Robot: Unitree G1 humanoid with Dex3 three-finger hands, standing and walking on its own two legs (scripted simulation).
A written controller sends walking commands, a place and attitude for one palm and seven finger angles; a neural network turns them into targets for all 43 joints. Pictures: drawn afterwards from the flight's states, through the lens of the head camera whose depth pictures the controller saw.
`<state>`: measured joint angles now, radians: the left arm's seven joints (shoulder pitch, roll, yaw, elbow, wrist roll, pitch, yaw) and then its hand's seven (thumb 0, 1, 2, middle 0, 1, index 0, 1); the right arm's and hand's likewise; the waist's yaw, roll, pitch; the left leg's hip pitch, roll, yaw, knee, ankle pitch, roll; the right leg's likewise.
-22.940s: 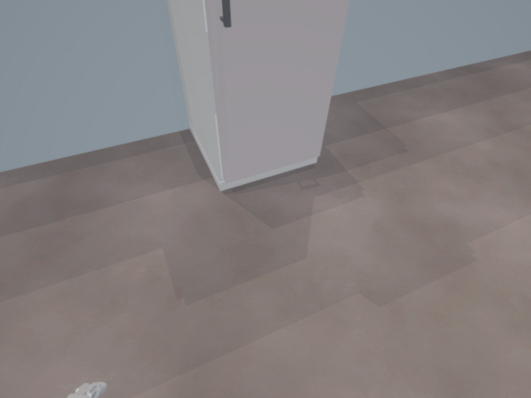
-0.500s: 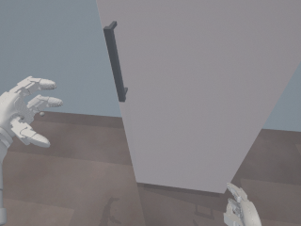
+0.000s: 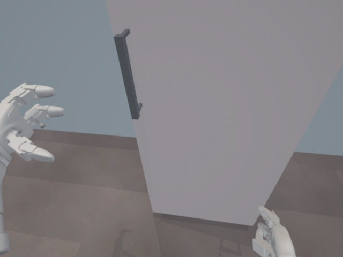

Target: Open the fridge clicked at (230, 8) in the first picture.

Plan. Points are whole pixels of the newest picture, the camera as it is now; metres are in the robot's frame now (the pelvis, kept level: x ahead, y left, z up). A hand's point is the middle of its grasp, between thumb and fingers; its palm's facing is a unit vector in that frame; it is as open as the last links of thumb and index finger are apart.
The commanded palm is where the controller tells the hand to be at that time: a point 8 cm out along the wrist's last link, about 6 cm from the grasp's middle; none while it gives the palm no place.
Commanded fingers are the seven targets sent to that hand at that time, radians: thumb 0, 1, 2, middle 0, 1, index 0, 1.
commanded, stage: move the hooked fingers beside the handle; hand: left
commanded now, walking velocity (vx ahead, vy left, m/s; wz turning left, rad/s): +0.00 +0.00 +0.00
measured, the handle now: (131, 78) +0.50 +0.17 +0.20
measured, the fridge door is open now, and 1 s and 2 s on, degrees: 0 0 0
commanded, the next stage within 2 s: none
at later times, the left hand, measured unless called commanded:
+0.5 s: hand (67, 111) +0.33 +0.26 +0.21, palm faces +0.00 -1.00 -0.06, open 14.0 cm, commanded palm +0.30 +0.31 +0.22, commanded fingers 0.00 -0.50 0.30 -0.30 -1.20 -0.30 -1.20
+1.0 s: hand (84, 98) +0.38 +0.25 +0.21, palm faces +0.01 -1.00 -0.03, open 14.0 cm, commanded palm +0.36 +0.30 +0.21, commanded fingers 0.00 -0.50 0.30 -0.30 -1.20 -0.30 -1.20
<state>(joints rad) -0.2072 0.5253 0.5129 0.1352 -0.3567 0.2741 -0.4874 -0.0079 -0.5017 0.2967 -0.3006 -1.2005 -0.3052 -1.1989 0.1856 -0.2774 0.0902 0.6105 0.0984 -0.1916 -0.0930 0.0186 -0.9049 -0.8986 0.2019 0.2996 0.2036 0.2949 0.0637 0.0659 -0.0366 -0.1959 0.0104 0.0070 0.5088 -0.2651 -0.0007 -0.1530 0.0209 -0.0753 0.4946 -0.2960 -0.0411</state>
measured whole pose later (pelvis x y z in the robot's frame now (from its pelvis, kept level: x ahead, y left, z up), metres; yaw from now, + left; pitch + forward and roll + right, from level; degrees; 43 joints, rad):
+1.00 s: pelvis +0.00 +0.02 +0.00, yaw -1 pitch +0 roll +0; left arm -0.54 0.48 0.36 0.45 -0.24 0.23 -0.35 -0.01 -0.50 0.30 -0.30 -1.20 -0.30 -1.20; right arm 0.23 -0.27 0.08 0.62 0.09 -0.12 -0.10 0.02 -0.91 -0.90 0.20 0.30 0.20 0.29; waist 0.01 0.04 -0.03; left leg -0.21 -0.01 0.03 0.45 -0.24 0.02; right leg -0.18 0.01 -0.05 0.45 -0.26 -0.02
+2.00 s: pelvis +0.01 +0.02 +0.00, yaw -2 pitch +3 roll +0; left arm -0.72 0.53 0.36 0.76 -0.22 0.10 -0.37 -0.01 -0.50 0.30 -0.29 -1.20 -0.30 -1.20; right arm 0.31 -0.30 0.05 0.64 0.09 -0.08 -0.09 0.02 -0.91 -0.90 0.20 0.30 0.20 0.29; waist -0.03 0.04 -0.05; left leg -0.28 0.00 0.04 0.48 -0.26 0.02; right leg -0.25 0.02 -0.04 0.46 -0.27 -0.02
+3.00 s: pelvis +0.00 +0.01 +0.00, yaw -2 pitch +2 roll +0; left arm -0.77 0.40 0.30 0.72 -0.19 0.14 -0.22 -0.01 -0.50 0.30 -0.30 -1.20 -0.30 -1.20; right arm 0.27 -0.27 0.06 0.65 0.08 -0.06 -0.09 0.02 -0.91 -0.90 0.20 0.30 0.20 0.29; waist -0.03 0.03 -0.04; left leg -0.25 0.01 0.04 0.46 -0.23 0.01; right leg -0.23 0.02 -0.04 0.45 -0.26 -0.03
